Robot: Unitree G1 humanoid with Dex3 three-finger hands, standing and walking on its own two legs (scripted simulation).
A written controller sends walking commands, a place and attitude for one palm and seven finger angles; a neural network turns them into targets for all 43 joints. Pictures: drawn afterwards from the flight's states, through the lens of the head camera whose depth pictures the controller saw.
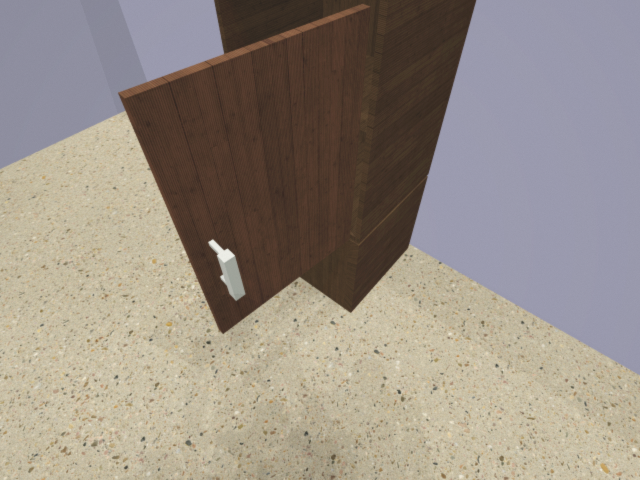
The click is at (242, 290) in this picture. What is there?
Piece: cupboard door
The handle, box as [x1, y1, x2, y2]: [208, 240, 244, 300]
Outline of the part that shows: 211,240 208,242 209,245 218,254 217,257 223,273 220,277 227,285 229,293 236,300 244,294 244,290 235,257 227,248 223,250 213,240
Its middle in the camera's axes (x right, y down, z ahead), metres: -0.18 +0.06 +0.72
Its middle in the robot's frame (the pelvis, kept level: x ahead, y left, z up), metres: +0.48 +0.21 -0.11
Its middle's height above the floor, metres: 0.67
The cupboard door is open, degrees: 83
